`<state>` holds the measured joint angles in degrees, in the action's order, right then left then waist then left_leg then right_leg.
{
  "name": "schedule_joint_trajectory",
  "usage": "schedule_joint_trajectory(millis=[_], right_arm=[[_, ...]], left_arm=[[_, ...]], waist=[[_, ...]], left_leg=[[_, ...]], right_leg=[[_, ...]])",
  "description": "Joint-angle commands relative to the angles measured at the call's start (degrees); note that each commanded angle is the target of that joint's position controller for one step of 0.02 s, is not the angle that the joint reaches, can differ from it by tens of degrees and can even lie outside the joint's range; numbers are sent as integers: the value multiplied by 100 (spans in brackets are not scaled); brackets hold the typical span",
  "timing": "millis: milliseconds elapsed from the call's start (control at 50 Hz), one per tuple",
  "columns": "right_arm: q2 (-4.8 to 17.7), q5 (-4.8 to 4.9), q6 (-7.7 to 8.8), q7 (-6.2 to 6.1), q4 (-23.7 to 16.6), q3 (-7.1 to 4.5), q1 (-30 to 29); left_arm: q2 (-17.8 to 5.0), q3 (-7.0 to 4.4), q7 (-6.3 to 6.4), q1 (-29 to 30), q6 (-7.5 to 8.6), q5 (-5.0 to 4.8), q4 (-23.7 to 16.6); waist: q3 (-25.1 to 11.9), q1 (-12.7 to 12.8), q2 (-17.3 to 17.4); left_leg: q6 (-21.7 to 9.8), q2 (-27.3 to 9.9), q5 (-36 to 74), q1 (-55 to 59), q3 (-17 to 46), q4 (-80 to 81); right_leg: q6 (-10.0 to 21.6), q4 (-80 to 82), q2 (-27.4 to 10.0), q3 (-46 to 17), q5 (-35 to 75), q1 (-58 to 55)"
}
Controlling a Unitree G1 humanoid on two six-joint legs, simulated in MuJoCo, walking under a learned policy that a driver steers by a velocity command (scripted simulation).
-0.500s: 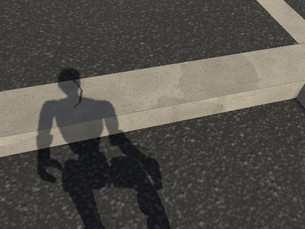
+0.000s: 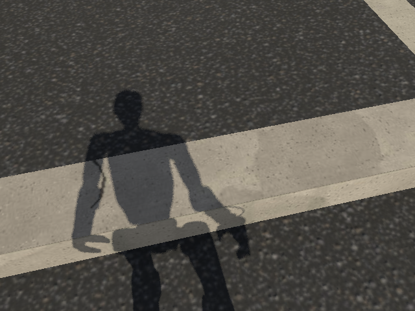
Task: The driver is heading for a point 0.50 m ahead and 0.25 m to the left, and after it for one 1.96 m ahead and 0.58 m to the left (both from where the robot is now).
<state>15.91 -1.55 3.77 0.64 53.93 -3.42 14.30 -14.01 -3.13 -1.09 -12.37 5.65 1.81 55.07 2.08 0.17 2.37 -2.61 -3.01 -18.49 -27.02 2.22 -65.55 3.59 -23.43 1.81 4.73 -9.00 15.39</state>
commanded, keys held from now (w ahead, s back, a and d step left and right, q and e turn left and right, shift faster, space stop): w+q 1.00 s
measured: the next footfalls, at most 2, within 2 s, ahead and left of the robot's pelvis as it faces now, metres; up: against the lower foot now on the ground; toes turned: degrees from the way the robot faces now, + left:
left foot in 0.36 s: +0.33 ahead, +0.13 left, +0.00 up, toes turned +16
right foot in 0.86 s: +0.62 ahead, +0.05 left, +0.00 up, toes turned +29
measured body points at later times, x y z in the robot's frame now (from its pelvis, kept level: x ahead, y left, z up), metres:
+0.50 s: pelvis +0.26 +0.06 -0.01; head +0.30 +0.08 +0.44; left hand +0.26 +0.33 -0.15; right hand +0.44 -0.18 -0.13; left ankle +0.29 +0.12 -0.74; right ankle +0.20 -0.09 -0.65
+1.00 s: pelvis +0.51 +0.11 +0.00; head +0.54 +0.10 +0.44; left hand +0.45 +0.39 -0.11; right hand +0.75 -0.06 -0.13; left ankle +0.40 +0.16 -0.60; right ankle +0.58 +0.03 -0.74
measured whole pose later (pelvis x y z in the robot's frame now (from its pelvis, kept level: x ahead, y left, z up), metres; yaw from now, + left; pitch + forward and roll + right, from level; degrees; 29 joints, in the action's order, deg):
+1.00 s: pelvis +0.51 +0.11 +0.00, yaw +34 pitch +0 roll +0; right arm 16.3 -2.4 0.6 1.0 44.8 -3.9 13.5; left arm -13.8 -2.0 1.1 -13.7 3.2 2.3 46.6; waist 1.4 -0.9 3.5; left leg -3.5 3.4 -21.1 -31.7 1.6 -82.4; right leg 1.7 -27.8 -0.2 5.2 -13.2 15.0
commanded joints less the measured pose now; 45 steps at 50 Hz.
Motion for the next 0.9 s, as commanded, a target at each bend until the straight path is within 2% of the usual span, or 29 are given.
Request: schedule_joint_trajectory(millis=[20,80,140,180,240,280,300,320,340,360,380,400,420,440,460,480,500,520,560,600,680,700,740,780,820,840,860,880,900], right_arm=[[160,-91,-219,140,-118,-31,514],[236,-31,-262,186,-370,-20,-166],[114,-10,-209,241,-576,53,-779],[54,-9,-192,280,-719,100,-1149],[85,-40,-181,334,-925,114,-1516],[121,-58,-181,337,-982,97,-1512],[145,-65,-180,319,-959,78,-1368],[194,-82,-172,285,-888,47,-1093],[282,-91,-139,245,-748,-12,-571],[460,-149,-92,194,-482,-117,327],[1093,-216,-100,87,-352,-328,1159],[1544,-48,-176,55,-439,-455,907],[1452,77,-236,41,-414,-425,871],[1168,114,-239,2,-415,-361,531],[856,96,-220,-13,-452,-285,241],[703,129,-180,-46,-466,-232,39],[659,132,-140,-56,-502,-201,-101],[674,148,-83,-42,-495,-193,-54],[836,158,-20,-24,-452,-231,97],[910,145,-26,-24,-425,-251,274],[936,129,-65,-38,-399,-269,582],[887,60,-76,-50,-417,-269,603],[873,25,-90,-75,-438,-265,668],[909,-46,-109,-130,-566,-268,490],[1004,7,-83,-131,-723,-287,29],[950,140,-44,-90,-770,-276,-215],[424,218,46,-58,-997,-130,-284],[-95,207,34,-63,-1146,-13,507],[280,20,-131,-123,-943,-68,935]], left_arm=[[-698,-113,45,-310,108,33,-111],[-638,-93,63,-477,129,-8,-69],[-642,-80,105,-639,121,-28,-15],[-681,-81,143,-791,113,-43,30],[-686,-72,189,-1061,55,-29,144],[-783,-86,224,-1088,-11,-10,171],[-858,-100,236,-1051,-39,4,165],[-937,-118,248,-1021,-79,7,157],[-989,-127,254,-1009,-129,2,137],[-1002,-116,254,-916,-165,-31,60],[-754,-33,213,-886,-132,-109,-235],[-510,-28,114,-802,-62,-128,-575],[-867,-80,87,-185,-23,-27,-655],[-705,-35,61,-51,41,-101,-721],[-661,-27,73,-165,47,-103,-643],[-657,-26,93,-148,-34,9,-658],[-587,2,98,-310,-142,108,-615],[-556,8,82,-363,-234,150,-626],[-509,19,43,-253,-320,140,-712],[-508,33,35,213,-343,122,-902],[-471,90,31,1067,-312,65,-1240],[-380,129,57,1008,-312,5,-1239],[-459,142,87,1235,-274,-15,-1380],[-598,110,134,1026,-226,4,-1429],[-774,31,205,27,-162,40,-1182],[-857,-34,261,-817,-96,88,-1000],[-1399,-175,360,-1615,-54,186,-927],[-1827,-231,349,-1192,-126,187,-1003],[-1544,-262,307,-697,-219,85,-1090]], waist=[[-172,-211,-695],[49,-82,-679],[196,68,-576],[254,186,-596],[354,288,-602],[325,232,-647],[230,144,-699],[40,23,-776],[-291,-179,-776],[-782,-598,-593],[-1466,-897,163],[-1814,-540,1389],[-1432,-661,265],[-750,-485,-12],[-272,-219,-344],[-94,-43,-339],[-154,94,-262],[-231,142,-202],[-251,162,-121],[-117,27,-34],[-29,-304,84],[-224,-311,299],[-169,-371,176],[-255,-197,265],[-559,350,183],[-882,893,-108],[-1365,1118,-854],[-1324,239,-1683],[-1181,-61,-1056]], left_leg=[[30,-239,551,-338,96,39],[85,-315,1169,-861,52,680],[95,-261,1666,-933,-168,1718],[46,-219,1823,-893,-386,2291],[-141,-109,1585,-870,-665,2857],[-326,65,1156,-670,-845,3075],[-436,249,897,-410,-976,3138],[-560,470,627,-43,-1102,3179],[-712,720,518,526,-1175,3355],[-940,776,775,1733,-982,3755],[-1438,-430,267,3428,702,3930],[-2204,-1742,880,4541,3720,4715],[-2034,-1555,1202,4311,3183,4818],[-1866,-1423,1502,3582,2470,4894],[-1593,-1148,2042,2823,1999,5051],[-1452,-886,2537,2369,1633,5136],[-1397,-715,2930,2107,1367,5166],[-1419,-623,3265,2006,1259,5161],[-1413,-471,3364,1879,1105,5227],[-1333,-357,2988,1840,1121,5325],[-1086,-209,2988,2087,1191,5175],[-1083,-232,3118,2162,1179,5010],[-1030,-286,3361,2197,1331,4818],[-990,-515,3740,2504,1772,4418],[-731,-197,4938,2142,1657,3443],[-555,174,4930,1662,1423,2281],[-299,688,2781,639,976,535],[-209,1363,-1226,-834,586,-426],[-177,779,-1035,-1068,488,-1364]], right_leg=[[568,1430,-1546,-975,1244,-335],[578,1704,-1486,-530,971,-632],[541,1784,-1438,-143,1072,-981],[523,1760,-1491,77,1291,-1289],[441,1507,-1627,306,1841,-1841],[367,1089,-1698,476,2812,-2126],[323,697,-1707,590,3792,-2216],[288,118,-1705,692,4772,-2282],[253,-768,-1656,786,5225,-2264],[113,-2031,-1556,896,4691,-1690],[-138,-3954,-1272,996,2696,-54],[-414,-5793,56,401,-2122,2072],[-311,-5819,-325,-594,-1788,2622],[-270,-5410,-599,-645,-1251,2649],[-274,-4784,-781,-632,-1021,2319],[-351,-4419,-863,-658,-984,1989],[-428,-4233,-875,-648,-923,1630],[-500,-4105,-836,-592,-935,1497],[-621,-3700,-793,-484,-740,1523],[-728,-3178,-784,-416,-376,1740],[-792,-1994,-607,-388,355,1839],[-781,-2123,-484,-310,292,1646],[-694,-1823,-404,-364,316,1519],[-500,-1670,-337,-511,-152,1367],[-292,-897,8,-393,-379,-60],[-170,-218,-79,-385,197,-1273],[88,307,-1523,-1778,-136,-2462],[464,900,-2854,-4096,1044,-2808],[942,826,-3043,-4641,-698,-2133]])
